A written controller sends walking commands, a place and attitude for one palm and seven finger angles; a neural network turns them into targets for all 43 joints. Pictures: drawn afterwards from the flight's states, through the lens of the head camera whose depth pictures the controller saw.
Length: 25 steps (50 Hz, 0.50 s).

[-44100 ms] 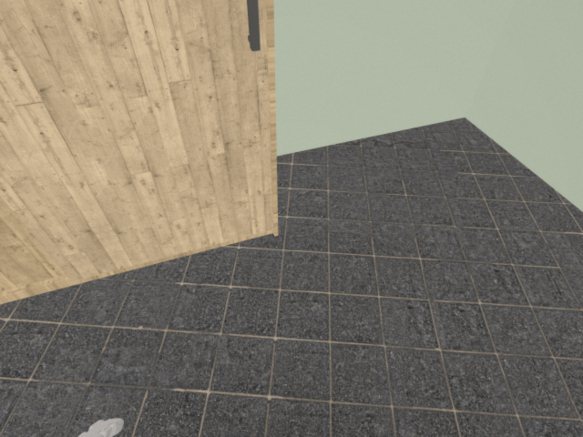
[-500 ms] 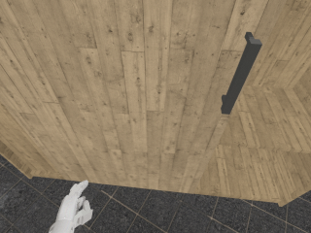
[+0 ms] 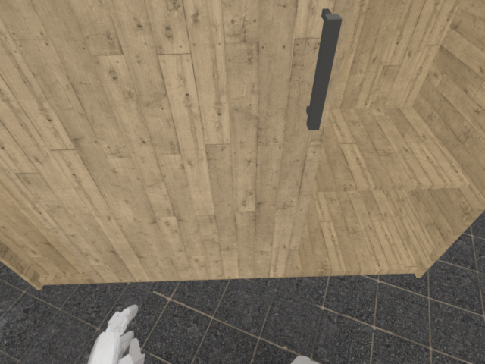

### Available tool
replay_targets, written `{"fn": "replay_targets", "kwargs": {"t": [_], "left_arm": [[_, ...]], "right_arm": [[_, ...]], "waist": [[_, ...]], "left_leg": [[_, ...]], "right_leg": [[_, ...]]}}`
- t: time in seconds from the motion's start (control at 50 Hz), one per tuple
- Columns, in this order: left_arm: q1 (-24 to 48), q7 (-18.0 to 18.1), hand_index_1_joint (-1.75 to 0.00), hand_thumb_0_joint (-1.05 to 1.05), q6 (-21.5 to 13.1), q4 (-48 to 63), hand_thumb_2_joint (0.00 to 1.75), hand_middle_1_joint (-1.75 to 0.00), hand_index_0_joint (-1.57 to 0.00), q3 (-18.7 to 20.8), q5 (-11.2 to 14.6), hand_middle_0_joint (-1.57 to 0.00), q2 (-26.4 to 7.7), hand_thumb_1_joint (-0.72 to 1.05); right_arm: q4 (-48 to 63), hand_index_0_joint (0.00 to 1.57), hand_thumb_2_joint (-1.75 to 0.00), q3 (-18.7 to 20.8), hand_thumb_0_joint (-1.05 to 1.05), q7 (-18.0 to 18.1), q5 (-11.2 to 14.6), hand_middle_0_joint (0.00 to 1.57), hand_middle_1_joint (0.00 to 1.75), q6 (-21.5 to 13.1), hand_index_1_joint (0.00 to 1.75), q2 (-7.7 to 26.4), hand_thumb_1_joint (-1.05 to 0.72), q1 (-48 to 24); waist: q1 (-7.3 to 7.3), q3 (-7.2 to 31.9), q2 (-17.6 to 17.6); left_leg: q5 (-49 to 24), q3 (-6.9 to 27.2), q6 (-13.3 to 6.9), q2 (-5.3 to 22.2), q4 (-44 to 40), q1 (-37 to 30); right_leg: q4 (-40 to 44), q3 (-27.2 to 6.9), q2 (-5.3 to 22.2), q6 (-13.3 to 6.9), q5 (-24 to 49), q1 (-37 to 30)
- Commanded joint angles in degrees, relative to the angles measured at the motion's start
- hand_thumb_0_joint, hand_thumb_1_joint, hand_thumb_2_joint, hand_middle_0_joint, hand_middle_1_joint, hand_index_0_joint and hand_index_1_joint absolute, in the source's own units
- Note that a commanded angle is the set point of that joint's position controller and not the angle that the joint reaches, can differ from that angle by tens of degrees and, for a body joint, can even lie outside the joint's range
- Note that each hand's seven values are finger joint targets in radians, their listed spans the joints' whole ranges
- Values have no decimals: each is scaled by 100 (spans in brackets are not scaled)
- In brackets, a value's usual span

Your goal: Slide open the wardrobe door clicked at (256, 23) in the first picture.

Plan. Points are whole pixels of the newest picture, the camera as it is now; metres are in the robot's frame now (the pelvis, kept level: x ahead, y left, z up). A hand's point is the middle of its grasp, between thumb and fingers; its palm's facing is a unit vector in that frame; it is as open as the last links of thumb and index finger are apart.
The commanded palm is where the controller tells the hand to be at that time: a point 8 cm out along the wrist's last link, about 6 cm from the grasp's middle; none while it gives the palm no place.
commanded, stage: step back with the hand held close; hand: right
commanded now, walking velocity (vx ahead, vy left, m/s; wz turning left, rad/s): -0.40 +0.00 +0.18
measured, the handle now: (319, 74) +0.57 -0.09 +0.22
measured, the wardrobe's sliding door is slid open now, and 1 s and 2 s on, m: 0.54 0.54 0.54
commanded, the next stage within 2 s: stop stepping back and stand still in 0.02 s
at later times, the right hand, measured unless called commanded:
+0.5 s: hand out of the picture +0.13 -0.28 +0.21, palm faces +0.42 +0.83 -0.36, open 7.4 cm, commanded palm +0.07 -0.31 +0.20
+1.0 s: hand out of the picture +0.19 -0.23 +0.20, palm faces +0.26 +0.82 -0.52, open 7.4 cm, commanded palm +0.12 -0.29 +0.20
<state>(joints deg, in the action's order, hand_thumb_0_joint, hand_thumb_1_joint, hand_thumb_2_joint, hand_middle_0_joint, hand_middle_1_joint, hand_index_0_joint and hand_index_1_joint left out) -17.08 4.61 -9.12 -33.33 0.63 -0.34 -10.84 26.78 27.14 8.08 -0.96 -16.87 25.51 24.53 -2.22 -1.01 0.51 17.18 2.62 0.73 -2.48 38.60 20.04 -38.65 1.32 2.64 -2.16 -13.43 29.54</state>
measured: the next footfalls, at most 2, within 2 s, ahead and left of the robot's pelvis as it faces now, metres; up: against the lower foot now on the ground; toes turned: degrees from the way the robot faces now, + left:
right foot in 0.20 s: +0.02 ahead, -0.13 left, +0.00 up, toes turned +0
left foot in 0.56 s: -0.08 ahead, +0.07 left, +0.00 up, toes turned +8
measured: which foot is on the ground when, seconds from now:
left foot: down 0.00-0.20, up 0.22-0.54, down 0.56-1.00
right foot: down 0.00-0.02, up 0.04-0.18, down 0.20-0.54, up 0.56-0.76, down 0.78-0.98, up 1.00-1.00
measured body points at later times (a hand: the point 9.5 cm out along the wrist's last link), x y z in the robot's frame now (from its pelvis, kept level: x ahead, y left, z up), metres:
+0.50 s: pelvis -0.09 -0.02 +0.04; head -0.11 -0.05 +0.49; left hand +0.04 +0.20 -0.03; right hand +0.10 -0.32 +0.23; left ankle -0.17 +0.06 -0.67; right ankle -0.03 -0.13 -0.71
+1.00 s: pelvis -0.06 -0.01 +0.01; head -0.04 -0.01 +0.46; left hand +0.04 +0.24 -0.07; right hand +0.17 -0.27 +0.23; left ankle -0.13 +0.05 -0.71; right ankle -0.06 -0.15 -0.71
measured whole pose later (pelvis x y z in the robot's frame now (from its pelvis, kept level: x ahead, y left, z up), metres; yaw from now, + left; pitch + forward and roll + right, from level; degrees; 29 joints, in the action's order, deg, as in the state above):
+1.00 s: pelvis -0.06 -0.01 +0.01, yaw +8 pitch +2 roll +0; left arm -14.2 2.7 -11.1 -35.7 -0.4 -0.3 -10.8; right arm 30.2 26.4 8.6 1.9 -12.7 26.8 29.3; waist -2.9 -0.7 1.0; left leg 23.5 -3.4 -3.8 -2.3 34.8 13.2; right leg -37.1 3.7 3.3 0.8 -19.9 18.0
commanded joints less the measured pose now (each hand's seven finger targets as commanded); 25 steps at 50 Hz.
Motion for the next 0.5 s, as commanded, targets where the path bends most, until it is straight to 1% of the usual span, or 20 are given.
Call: {"fn": "replay_targets", "kwargs": {"t": [0.0,0.02,0.04,0.06,0.1,0.12,0.14,0.16,0.18,0.2,0.22,0.24,0.26,0.28,0.3,0.32,0.38,0.42,0.46,0.48], "left_arm": [[984,-112,-30,0,-244,561,90,-30,-20,359,-90,-20,-663,90],[957,-169,-30,0,-215,513,90,-30,-20,328,-140,-20,-644,90],[927,-183,-30,0,-217,549,90,-30,-20,334,-99,-20,-611,90],[872,-150,-30,0,-212,600,90,-30,-20,305,-109,-20,-560,90],[940,-60,-30,0,-178,597,90,-30,-20,263,-84,-20,-611,90],[869,-21,-30,0,-180,573,90,-30,-20,247,-41,-20,-685,90],[786,24,-30,0,-212,557,90,-30,-20,243,6,-20,-784,90],[731,80,-30,0,-285,608,90,-30,-20,260,9,-20,-951,90],[763,101,-30,0,-381,718,90,-30,-20,300,-1,-20,-1118,90],[671,105,-30,0,-449,696,90,-30,-20,289,-33,-20,-879,90],[640,72,-30,0,-498,629,90,-30,-20,375,13,-20,-857,90],[554,1,-30,0,-501,646,90,-30,-20,401,24,-20,-856,90],[612,-71,-30,0,-506,682,90,-30,-20,415,54,-20,-873,90],[711,-138,-30,0,-532,672,90,-30,-20,394,67,-20,-863,90],[877,-163,-30,0,-541,680,90,-30,-20,343,68,-20,-858,90],[961,-184,-30,0,-516,667,90,-30,-20,284,60,-20,-836,90],[960,-124,-30,0,-427,592,90,-30,-20,153,-30,-20,-772,90],[909,-24,-30,0,-316,606,90,-30,-20,112,-99,-20,-763,90],[914,26,-30,0,-196,577,90,-30,-20,123,-137,-20,-782,90],[898,22,-30,0,-137,550,90,-30,-20,140,-127,-20,-769,90]], "right_arm": [[944,20,-90,572,0,142,246,20,30,-275,30,940,-90,174],[1018,20,-90,463,0,137,236,20,30,-259,30,917,-90,192],[1366,20,-90,407,0,83,210,20,30,-225,30,908,-90,-93],[1392,20,-90,550,0,64,233,20,30,-189,30,997,-90,-167],[1148,20,-90,530,0,29,269,20,30,-141,30,950,-90,-352],[1049,20,-90,362,0,16,300,20,30,-123,30,773,-90,-416],[1098,20,-90,288,0,19,317,20,30,-138,30,709,-90,-581],[1221,20,-90,245,0,45,323,20,30,-228,30,657,-90,-707],[1419,20,-90,244,0,100,247,20,30,-280,30,650,-90,-772],[1555,20,-90,381,0,192,182,20,30,-284,30,776,-90,-1005],[1274,20,-90,485,0,190,211,20,30,-265,30,825,-90,-815],[1424,20,-90,474,0,154,272,20,30,-163,30,791,-90,-683],[1568,20,-90,376,0,148,278,20,30,-51,30,649,-90,-426],[1822,20,-90,335,0,134,257,20,30,-12,30,653,-90,-508],[1661,20,-90,105,0,157,229,20,30,82,30,398,-90,-338],[1572,20,-90,81,0,179,227,20,30,154,30,397,-90,-161],[1512,20,-90,65,0,217,175,20,30,299,30,568,-90,-265],[1228,20,-90,22,0,271,195,20,30,416,30,575,-90,-282],[1021,20,-90,84,0,292,199,20,30,536,30,671,-90,-312],[800,20,-90,114,0,274,186,20,30,585,30,708,-90,-98]], "waist": [[323,27,893],[341,219,825],[343,680,1218],[317,789,1451],[283,601,1537],[226,672,1142],[167,666,263],[180,633,-1088],[227,731,-2626],[198,665,-2111],[204,730,-1283],[107,927,-1035],[93,930,-715],[147,1015,-700],[127,669,-855],[173,511,-981],[235,252,-1526],[236,407,-1674],[311,599,-1361],[338,593,-883]], "left_leg": [[920,2904,-1105,2029,-2809,1802],[-813,2697,-1262,2113,-2603,1332],[-1775,2383,-1225,1974,-2230,669],[-2240,1866,-1030,1695,-2002,445],[-2044,1268,-669,1261,-1810,832],[-1383,1131,-490,1129,-1593,864],[-566,971,-287,877,-1216,921],[128,674,-128,417,-213,958],[1038,44,94,-27,1502,1000],[1176,221,65,-80,2680,1116],[838,311,65,-50,2988,1134],[835,279,80,67,3009,1287],[711,216,101,135,3072,1329],[581,101,121,162,3012,1235],[503,-104,111,148,2998,1183],[444,-315,73,154,2701,960],[650,-919,-77,-124,1099,-3],[1256,-1236,-214,-309,-40,-697],[1126,-1304,-394,-316,-1285,-1688],[981,-740,-608,99,-1771,-1837]], "right_leg": [[-2042,15,-315,348,-1212,-685],[-2747,-290,-324,390,-1126,-427],[-2733,-394,-272,376,-1194,-286],[-2263,-238,-199,352,-1117,-476],[-894,24,-223,255,-904,-1366],[67,11,-291,200,-685,-1749],[1115,7,-303,167,-504,-2062],[1929,-546,321,-11,-814,-1972],[2749,-1972,1550,-389,-1352,-1516],[2901,-2312,1896,-769,-1564,-1162],[2787,-2093,1852,-876,-1909,-1148],[2586,-2143,1690,-829,-1722,-1506],[2466,-1928,1582,-815,-1655,-1652],[2501,-1710,1464,-777,-1912,-1658],[2720,-1563,1341,-672,-2248,-1299],[2952,-1372,1276,-548,-2517,-1015],[3519,-933,1021,10,-3044,-640],[3457,-811,1036,91,-2973,-785],[2625,-370,732,188,-2788,-564],[1429,91,355,141,-2321,-309]]}}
